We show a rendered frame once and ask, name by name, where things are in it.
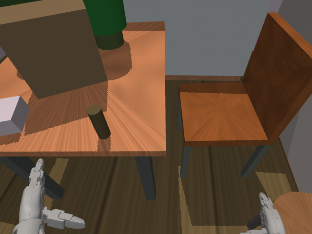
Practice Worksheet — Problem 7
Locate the left robot arm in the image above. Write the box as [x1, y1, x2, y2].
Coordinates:
[12, 218, 45, 234]

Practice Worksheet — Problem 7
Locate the left robot hand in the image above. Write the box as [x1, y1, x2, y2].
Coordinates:
[19, 158, 85, 229]

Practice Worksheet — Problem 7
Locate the right robot hand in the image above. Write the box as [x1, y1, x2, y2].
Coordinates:
[240, 193, 286, 234]

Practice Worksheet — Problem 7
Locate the stool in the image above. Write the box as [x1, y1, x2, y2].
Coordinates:
[247, 192, 312, 234]

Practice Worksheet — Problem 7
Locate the chair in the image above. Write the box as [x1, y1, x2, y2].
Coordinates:
[176, 12, 312, 178]

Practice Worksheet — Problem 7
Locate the table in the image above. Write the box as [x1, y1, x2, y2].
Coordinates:
[0, 21, 166, 200]

